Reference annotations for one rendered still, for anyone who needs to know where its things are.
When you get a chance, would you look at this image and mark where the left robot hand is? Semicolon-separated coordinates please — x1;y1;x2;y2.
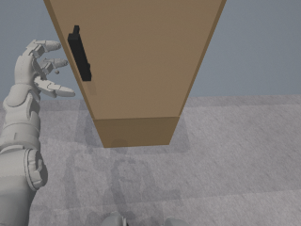
14;40;75;98

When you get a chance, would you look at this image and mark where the handle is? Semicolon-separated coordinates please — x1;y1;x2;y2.
68;25;92;82

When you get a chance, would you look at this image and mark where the left robot thigh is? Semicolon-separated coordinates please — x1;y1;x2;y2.
100;215;127;226

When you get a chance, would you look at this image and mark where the robot left upper arm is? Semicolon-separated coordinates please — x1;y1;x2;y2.
0;148;48;226

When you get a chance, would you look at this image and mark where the cupboard door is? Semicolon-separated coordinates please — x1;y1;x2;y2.
50;0;222;120

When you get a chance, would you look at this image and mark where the robot left forearm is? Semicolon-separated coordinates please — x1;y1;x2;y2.
0;84;41;154

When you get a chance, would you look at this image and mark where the left robot shin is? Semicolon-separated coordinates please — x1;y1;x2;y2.
110;211;121;217

